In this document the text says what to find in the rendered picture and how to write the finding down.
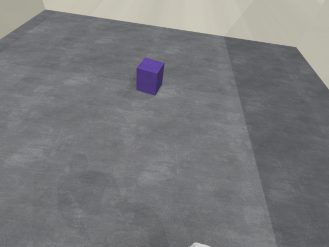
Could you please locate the carton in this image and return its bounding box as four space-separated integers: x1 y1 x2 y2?
136 58 165 95

